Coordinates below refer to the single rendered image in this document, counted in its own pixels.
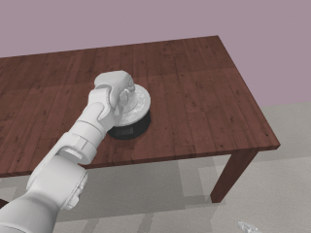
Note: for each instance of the robot left hand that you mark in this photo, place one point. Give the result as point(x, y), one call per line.
point(121, 79)

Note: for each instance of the robot left forearm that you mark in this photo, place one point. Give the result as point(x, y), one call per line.
point(80, 143)

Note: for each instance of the pot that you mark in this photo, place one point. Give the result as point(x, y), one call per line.
point(131, 131)

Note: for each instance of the lid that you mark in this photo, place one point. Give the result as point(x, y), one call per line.
point(139, 102)

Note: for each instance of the robot right hand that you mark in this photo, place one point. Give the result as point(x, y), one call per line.
point(247, 228)

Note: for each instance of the left robot upper arm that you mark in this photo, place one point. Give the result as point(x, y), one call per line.
point(59, 186)

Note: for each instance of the table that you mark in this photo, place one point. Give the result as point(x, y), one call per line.
point(200, 107)

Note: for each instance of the knob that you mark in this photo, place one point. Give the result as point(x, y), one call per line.
point(124, 97)

